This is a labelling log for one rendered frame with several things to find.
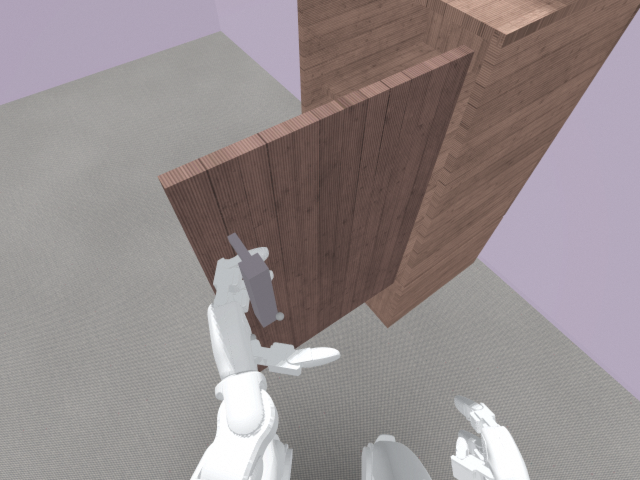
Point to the robot left thigh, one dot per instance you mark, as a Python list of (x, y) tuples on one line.
[(277, 461)]

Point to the robot right thigh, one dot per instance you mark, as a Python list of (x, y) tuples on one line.
[(388, 460)]

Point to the robot thigh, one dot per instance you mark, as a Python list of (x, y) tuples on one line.
[(277, 461), (388, 460)]

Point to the left robot forearm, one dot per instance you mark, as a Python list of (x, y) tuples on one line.
[(247, 421)]

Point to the right robot hand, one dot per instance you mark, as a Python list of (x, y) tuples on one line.
[(493, 457)]

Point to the left robot hand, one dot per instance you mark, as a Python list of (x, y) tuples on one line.
[(230, 331)]

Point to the handle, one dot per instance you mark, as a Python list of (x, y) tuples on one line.
[(258, 282)]

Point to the cupboard door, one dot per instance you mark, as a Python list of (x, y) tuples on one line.
[(332, 193)]

